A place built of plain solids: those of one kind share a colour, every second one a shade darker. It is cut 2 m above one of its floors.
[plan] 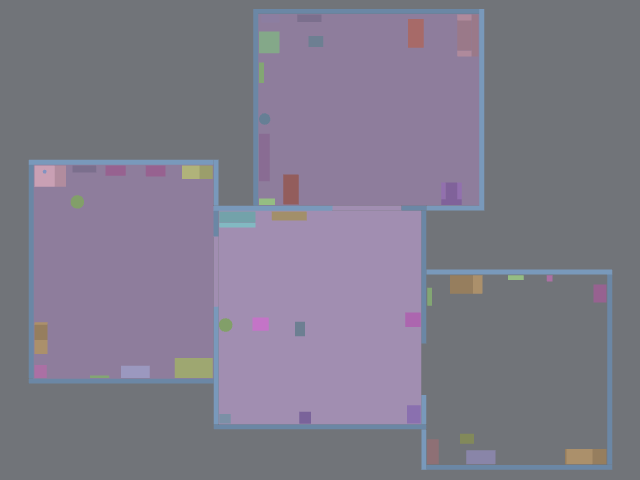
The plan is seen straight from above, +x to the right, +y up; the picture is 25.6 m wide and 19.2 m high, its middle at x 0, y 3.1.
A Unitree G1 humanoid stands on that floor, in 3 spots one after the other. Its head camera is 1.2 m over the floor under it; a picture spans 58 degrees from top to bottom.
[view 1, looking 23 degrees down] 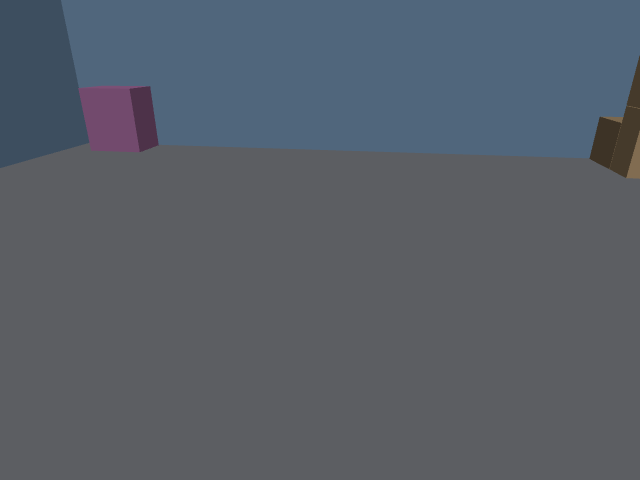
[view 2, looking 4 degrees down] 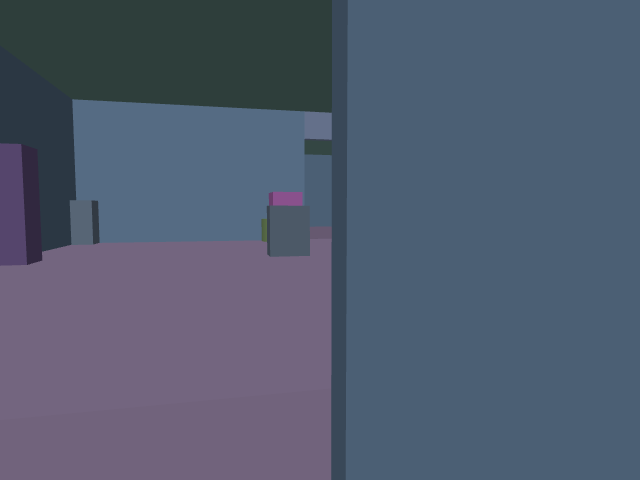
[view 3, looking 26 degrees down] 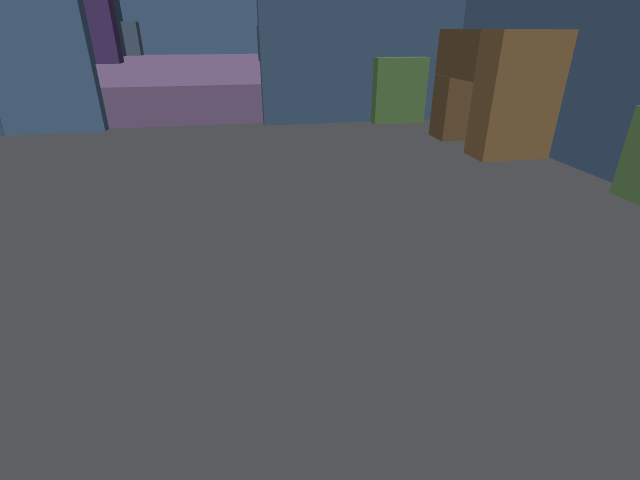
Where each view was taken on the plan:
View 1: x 5.53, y -2.73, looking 9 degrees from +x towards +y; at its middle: ground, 3.07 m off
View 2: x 5.61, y -1.45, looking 167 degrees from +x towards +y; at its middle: floor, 9.76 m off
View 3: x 10.35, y -1.45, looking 169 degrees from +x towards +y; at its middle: ground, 2.74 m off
